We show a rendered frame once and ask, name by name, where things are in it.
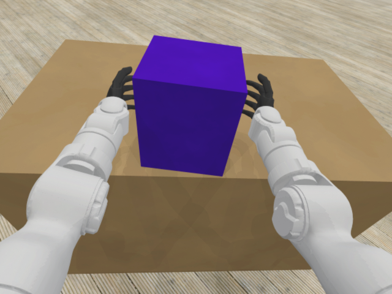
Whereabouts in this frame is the robot right forearm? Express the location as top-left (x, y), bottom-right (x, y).
top-left (248, 106), bottom-right (353, 224)

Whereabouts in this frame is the right robot upper arm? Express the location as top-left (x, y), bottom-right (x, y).
top-left (272, 185), bottom-right (392, 294)

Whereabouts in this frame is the robot right hand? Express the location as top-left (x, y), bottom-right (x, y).
top-left (242, 74), bottom-right (274, 119)

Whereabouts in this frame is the left robot upper arm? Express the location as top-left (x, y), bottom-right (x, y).
top-left (0, 165), bottom-right (110, 294)

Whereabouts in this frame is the pedestal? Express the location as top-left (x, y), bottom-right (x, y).
top-left (0, 39), bottom-right (392, 274)

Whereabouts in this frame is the robot left forearm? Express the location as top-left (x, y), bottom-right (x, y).
top-left (26, 97), bottom-right (129, 220)

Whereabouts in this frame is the robot left hand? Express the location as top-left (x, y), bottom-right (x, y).
top-left (106, 67), bottom-right (135, 110)

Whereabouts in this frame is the carton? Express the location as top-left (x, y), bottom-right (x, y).
top-left (132, 35), bottom-right (247, 176)

